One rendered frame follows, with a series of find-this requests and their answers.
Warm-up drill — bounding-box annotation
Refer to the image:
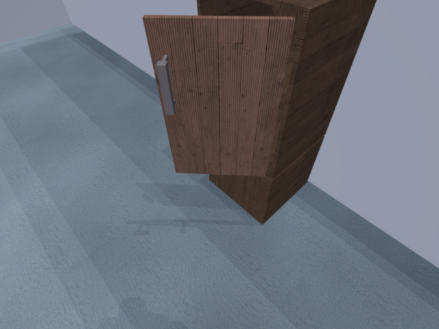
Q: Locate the cupboard door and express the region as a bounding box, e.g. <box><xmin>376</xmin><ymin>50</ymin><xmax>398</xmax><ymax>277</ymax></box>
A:
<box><xmin>143</xmin><ymin>15</ymin><xmax>295</xmax><ymax>177</ymax></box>

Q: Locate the handle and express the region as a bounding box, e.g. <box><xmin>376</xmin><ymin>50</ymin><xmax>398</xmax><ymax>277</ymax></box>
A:
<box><xmin>156</xmin><ymin>55</ymin><xmax>176</xmax><ymax>115</ymax></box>

